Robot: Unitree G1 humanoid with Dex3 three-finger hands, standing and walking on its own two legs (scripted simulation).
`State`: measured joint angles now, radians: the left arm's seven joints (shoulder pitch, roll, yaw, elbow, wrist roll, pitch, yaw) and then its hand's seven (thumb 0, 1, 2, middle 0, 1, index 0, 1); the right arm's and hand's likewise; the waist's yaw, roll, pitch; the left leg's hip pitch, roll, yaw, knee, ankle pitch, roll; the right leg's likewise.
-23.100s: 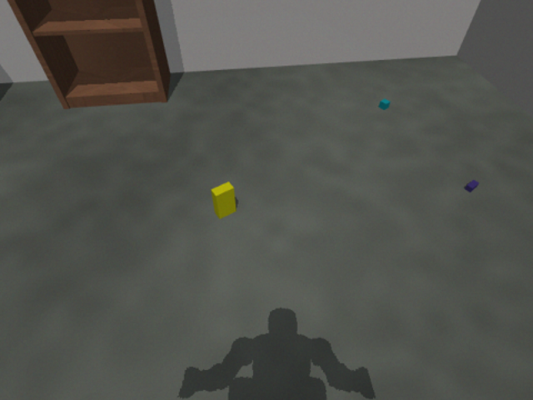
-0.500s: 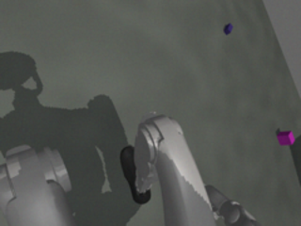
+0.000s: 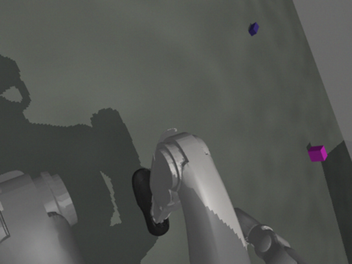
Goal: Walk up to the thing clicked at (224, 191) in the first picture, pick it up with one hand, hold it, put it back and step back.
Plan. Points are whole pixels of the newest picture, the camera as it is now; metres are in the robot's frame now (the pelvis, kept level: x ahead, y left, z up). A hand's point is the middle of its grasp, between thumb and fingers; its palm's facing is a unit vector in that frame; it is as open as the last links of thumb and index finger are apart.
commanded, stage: lower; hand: left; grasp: from the side
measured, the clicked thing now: out of the picture +0.50 +0.30 -0.21
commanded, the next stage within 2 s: loosen in 0.14 s
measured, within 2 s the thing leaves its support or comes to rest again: rests again in 0.02 s
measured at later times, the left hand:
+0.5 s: hand out of the picture +0.47 +0.33 -0.17, palm faces +0.53 -0.85 +0.01, open 9.0 cm
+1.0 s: hand out of the picture +0.47 +0.34 -0.16, palm faces +0.54 -0.84 +0.01, open 16.1 cm
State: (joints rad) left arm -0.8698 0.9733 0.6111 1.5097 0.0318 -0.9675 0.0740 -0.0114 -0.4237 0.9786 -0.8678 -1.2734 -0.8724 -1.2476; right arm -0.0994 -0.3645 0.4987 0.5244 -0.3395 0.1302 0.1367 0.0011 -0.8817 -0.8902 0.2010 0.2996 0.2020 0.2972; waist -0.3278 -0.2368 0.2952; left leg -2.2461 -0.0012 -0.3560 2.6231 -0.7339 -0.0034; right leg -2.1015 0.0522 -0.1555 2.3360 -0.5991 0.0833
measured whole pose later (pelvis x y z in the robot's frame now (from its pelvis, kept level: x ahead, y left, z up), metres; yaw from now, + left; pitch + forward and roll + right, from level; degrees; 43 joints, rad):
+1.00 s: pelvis +0.00 +0.00 +0.00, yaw -1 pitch +16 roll -19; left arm -0.85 0.99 0.64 1.50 0.02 -1.00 0.06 -0.01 -0.46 0.18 -0.23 -0.22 -0.24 -0.21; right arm -0.13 -0.36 0.53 0.51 -0.35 0.14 0.13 0.00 -0.89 -0.89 0.20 0.30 0.20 0.30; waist -0.32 -0.26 0.30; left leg -2.23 0.01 -0.37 2.63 -0.73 0.00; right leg -2.08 0.06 -0.17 2.33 -0.58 0.08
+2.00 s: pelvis +0.02 -0.01 +0.19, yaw +11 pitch +32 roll -6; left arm -0.15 0.53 0.35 0.44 0.09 -0.03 0.03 -0.01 -0.53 0.07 -0.07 -0.06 -0.07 -0.06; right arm 0.08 -0.23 0.03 0.50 0.05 0.18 0.01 0.01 -0.90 -0.90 0.20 0.30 0.20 0.30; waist -0.05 -0.02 -0.14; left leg -1.83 0.04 -0.08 1.93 -0.67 0.01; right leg -1.79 -0.04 -0.01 1.83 -0.60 0.06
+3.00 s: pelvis +0.09 -0.02 +0.42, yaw +16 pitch +8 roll -2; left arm 0.48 0.20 -0.01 -0.03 0.00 0.29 0.16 -0.01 -0.53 0.07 -0.06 -0.05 -0.05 -0.06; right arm 0.25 -0.20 0.03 0.48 0.01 -0.11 -0.18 0.02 -0.90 -0.90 0.20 0.30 0.20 0.30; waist -0.02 0.03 -0.10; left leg -0.65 0.06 -0.05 0.99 -0.47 -0.04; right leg -0.63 -0.04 -0.05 0.94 -0.44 0.03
